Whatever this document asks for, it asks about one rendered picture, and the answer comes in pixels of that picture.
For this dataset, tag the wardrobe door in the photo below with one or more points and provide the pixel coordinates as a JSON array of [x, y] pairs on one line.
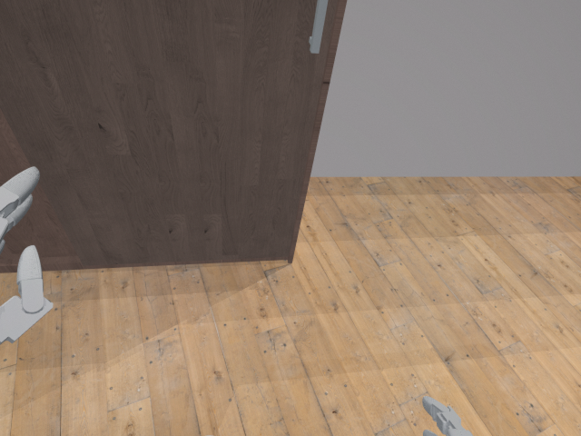
[[40, 226], [165, 130]]

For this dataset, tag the right robot hand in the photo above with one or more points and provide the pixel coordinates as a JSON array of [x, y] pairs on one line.
[[447, 420]]

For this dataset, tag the left robot hand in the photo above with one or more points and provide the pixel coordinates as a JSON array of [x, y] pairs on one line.
[[18, 315]]

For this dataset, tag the handle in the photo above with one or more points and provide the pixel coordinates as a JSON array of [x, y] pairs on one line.
[[315, 39]]

